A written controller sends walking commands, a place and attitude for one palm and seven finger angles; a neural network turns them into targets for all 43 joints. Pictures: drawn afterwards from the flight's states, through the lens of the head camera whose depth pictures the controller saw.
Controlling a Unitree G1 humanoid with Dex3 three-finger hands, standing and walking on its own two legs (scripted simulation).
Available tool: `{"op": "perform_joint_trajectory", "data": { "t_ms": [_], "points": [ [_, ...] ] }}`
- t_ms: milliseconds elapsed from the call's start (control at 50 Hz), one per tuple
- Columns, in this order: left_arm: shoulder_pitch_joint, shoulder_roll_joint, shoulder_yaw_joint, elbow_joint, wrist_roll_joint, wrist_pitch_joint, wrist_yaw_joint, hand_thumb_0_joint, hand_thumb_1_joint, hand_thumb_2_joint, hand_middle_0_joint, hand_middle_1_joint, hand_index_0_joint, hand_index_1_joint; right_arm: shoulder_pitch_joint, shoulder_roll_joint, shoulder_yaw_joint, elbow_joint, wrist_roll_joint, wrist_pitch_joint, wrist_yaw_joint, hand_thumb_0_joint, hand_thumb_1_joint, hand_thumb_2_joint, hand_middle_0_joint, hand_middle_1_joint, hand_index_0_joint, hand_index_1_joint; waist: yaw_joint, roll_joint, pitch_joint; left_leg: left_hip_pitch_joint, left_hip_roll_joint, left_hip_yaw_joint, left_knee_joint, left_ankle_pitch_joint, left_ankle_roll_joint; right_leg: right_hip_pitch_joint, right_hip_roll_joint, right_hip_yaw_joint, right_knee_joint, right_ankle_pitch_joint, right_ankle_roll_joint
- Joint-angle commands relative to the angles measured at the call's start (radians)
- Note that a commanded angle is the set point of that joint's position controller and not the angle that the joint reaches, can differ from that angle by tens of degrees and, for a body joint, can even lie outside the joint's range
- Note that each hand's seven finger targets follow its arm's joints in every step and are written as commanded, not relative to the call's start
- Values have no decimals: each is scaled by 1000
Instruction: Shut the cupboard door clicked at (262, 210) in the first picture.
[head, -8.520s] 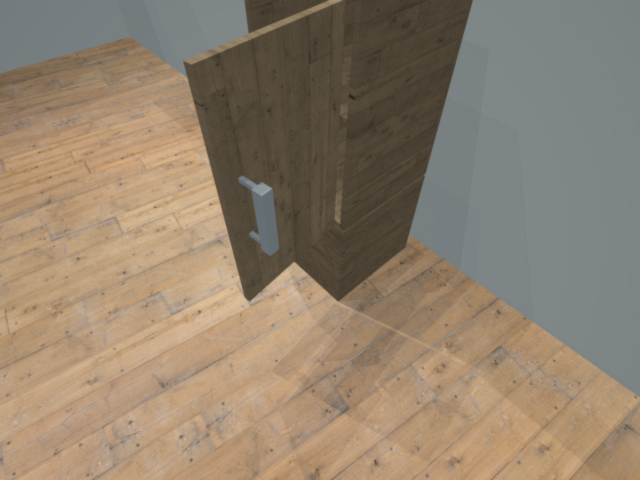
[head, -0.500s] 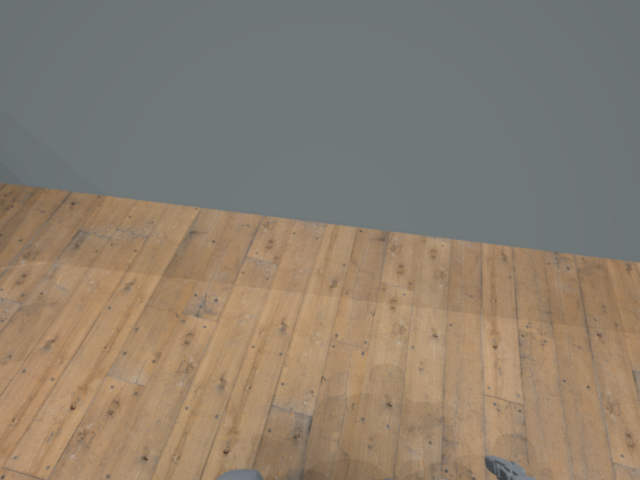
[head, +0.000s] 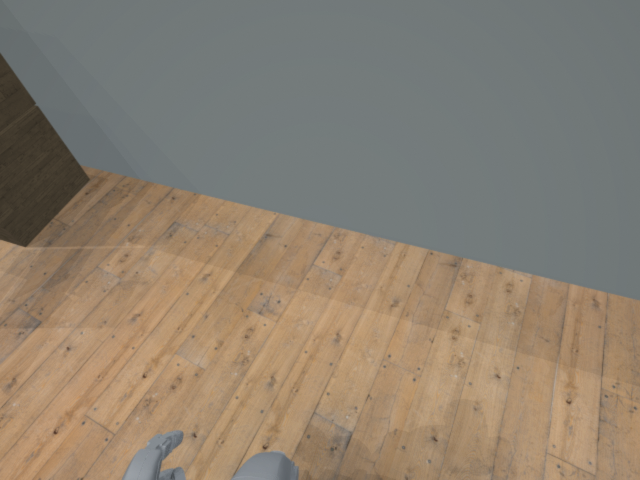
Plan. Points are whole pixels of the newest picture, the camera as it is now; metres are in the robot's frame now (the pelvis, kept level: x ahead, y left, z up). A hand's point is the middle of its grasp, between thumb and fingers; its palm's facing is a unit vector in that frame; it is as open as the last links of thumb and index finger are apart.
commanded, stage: walk to a spot facing it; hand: left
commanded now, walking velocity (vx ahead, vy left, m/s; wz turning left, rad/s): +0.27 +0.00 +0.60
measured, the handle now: out of the picture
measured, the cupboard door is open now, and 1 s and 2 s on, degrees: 98 98 98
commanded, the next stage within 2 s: none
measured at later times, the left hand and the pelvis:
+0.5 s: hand out of the picture +0.05 +0.29 -0.18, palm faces +0.34 -0.92 -0.21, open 7.4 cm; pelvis +0.09 +0.07 +0.00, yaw +18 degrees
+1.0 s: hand (160, 355) +0.32 +0.28 -0.15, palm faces +0.47 -0.86 -0.18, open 7.3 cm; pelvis +0.31 +0.08 +0.00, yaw +29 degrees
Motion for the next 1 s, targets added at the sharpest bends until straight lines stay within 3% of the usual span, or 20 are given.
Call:
{"op": "perform_joint_trajectory", "data": {
  "t_ms": [0,80,180,220,260,280,300,320,360,420,500,680,720,760,780,800,820,880,920,980],
  "points": [
    [40,166,46,-53,3,-32,13,0,900,900,-200,-300,-200,-300,-65,-70,-12,-99,-1,-21,22,0,-900,-900,200,300,200,300,43,-236,-75,-132,85,58,115,67,-29,135,-268,100,-251,328,-100],
    [160,201,62,10,10,-54,3,0,900,900,-200,-300,-200,-300,-171,-47,-2,-126,-3,-36,41,0,-900,-900,200,300,200,300,99,-187,-62,-150,101,104,-83,69,-27,241,-314,86,-284,216,-104],
    [201,224,74,53,18,-62,-12,0,900,900,-200,-300,-200,-300,-220,-32,16,-144,0,-62,50,0,-900,-900,200,300,200,300,115,-219,-63,-52,93,166,-317,43,1,245,-353,24,-256,222,-101],
    [192,235,78,63,18,-64,-18,0,900,900,-200,-300,-200,-300,-188,-34,18,-139,0,-70,48,0,-900,-900,200,300,200,300,89,-211,-63,49,77,198,-393,62,18,193,-358,-8,-218,238,-85],
    [147,237,81,69,9,-64,-27,0,900,900,-200,-300,-200,-300,-39,-70,5,-98,-9,-81,39,0,-900,-900,200,300,200,300,0,-141,-117,331,22,243,-532,143,45,52,-304,-114,-4,306,-31],
    [125,205,74,50,3,-63,-36,0,900,900,-200,-300,-200,-300,112,-153,-18,-61,-11,-88,27,0,-900,-900,200,300,200,300,-82,20,-199,576,106,102,-598,122,98,-122,-243,-177,267,271,18],
    [48,128,49,-20,-4,-62,-50,0,900,900,-200,-300,-200,-300,258,-289,-50,-35,-19,-101,15,0,-900,-900,200,300,200,300,-153,324,-230,718,430,-413,-717,183,235,-481,-69,-165,604,-271,93],
    [-61,150,47,-66,6,-54,-43,0,900,900,-200,-300,-200,-300,308,-302,-48,-7,-5,-98,-5,0,-900,-900,200,300,200,300,-153,179,-222,701,488,-492,-768,286,299,-588,-71,19,724,-276,69],
    [-69,139,52,-45,6,-57,-35,0,900,900,-200,-300,-200,-300,187,-233,-24,-47,-5,-107,-21,0,-900,-900,200,300,200,300,-79,38,-149,525,430,-395,-775,258,271,-554,-120,68,758,-132,58],
    [63,128,51,33,15,-35,-51,0,900,900,-200,-300,-200,-300,56,-146,11,-66,-3,-135,-26,0,-900,-900,200,300,200,300,21,118,-76,391,303,-166,-811,399,204,-451,-114,76,667,29,72],
    [51,113,39,37,14,-34,-52,0,900,900,-200,-300,-200,-300,108,-128,17,-28,5,-151,-25,0,-900,-900,200,300,200,300,35,64,-91,446,262,-81,-809,625,212,-450,-89,56,570,110,82],
    [-162,88,22,-42,5,-46,-56,0,900,900,-200,-300,-200,-300,208,-95,21,52,-6,-152,-29,0,-900,-900,200,300,200,300,-9,80,7,413,267,-87,-825,597,218,-341,-49,15,182,164,55],
    [-146,88,28,-42,5,-50,-55,0,900,900,-200,-300,-200,-300,210,-95,19,67,-9,-150,-32,0,-900,-900,200,300,200,300,4,90,1,389,269,-95,-795,602,211,-231,-23,4,122,137,35],
    [9,116,41,6,7,-64,-51,0,900,900,-200,-300,-200,-300,206,-91,19,81,-5,-147,-33,0,-900,-900,200,300,200,300,80,14,-63,332,228,-78,-608,662,179,26,16,-10,15,168,17],
    [176,155,59,56,12,-76,-44,0,900,900,-200,-300,-200,-300,197,-76,18,78,4,-152,-29,0,-900,-900,200,300,200,300,152,-59,-151,197,175,-49,-398,625,144,305,-37,64,-16,185,-10],
    [336,260,89,104,23,-84,-30,0,900,900,-200,-300,-200,-300,230,-20,25,56,18,-158,-23,0,-900,-900,200,300,200,300,196,-295,-299,-30,30,64,-84,227,87,577,-317,374,-93,190,-93],
    [382,291,86,116,7,-80,-27,0,900,900,-200,-300,-200,-300,221,-21,28,37,20,-155,-24,0,-900,-900,200,300,200,300,183,-316,-349,-94,9,42,155,-125,81,537,-468,574,-228,179,-155],
    [154,127,48,77,4,-81,-14,0,900,900,-200,-300,-200,-300,91,0,19,43,5,-133,-12,0,-900,-900,200,300,200,300,93,-150,-77,-124,150,1,223,121,73,154,-353,310,-306,104,-115],
    [132,70,30,81,3,-97,-18,0,900,900,-200,-300,-200,-300,124,44,27,63,-4,-109,-4,0,-900,-900,200,300,200,300,49,-155,-54,-66,158,28,165,200,56,41,-296,138,-338,194,-85],
    [158,47,24,117,5,-111,-15,0,900,900,-200,-300,-200,-300,139,63,23,75,-7,-87,8,0,-900,-900,200,300,200,300,26,-159,-50,-90,164,58,77,267,35,43,-264,36,-384,197,-85]
  ]
}}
